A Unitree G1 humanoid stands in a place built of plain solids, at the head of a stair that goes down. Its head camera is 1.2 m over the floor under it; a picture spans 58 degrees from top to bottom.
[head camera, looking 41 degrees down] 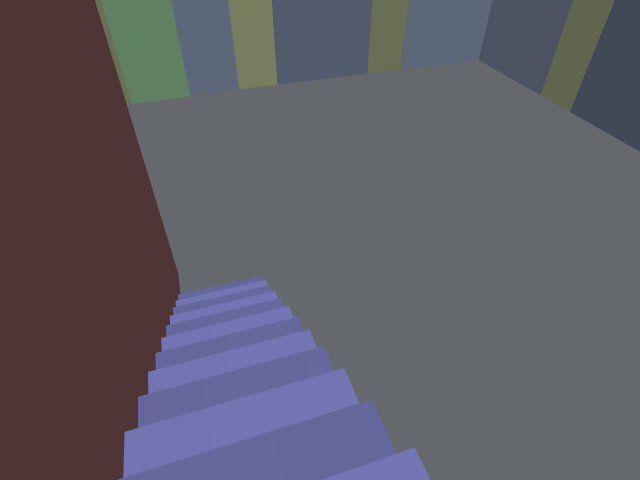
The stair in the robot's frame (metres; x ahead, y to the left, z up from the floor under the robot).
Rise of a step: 0.19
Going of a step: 0.26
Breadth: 0.96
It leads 18 degrees to the left of straight ahead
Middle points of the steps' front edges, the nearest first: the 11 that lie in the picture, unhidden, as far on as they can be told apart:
0.61 0.28 -0.19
0.86 0.36 -0.38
1.10 0.44 -0.57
1.34 0.51 -0.75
1.58 0.59 -0.94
1.83 0.67 -1.13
2.07 0.75 -1.32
2.31 0.83 -1.51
2.56 0.91 -1.69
2.80 0.99 -1.88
3.04 1.07 -2.07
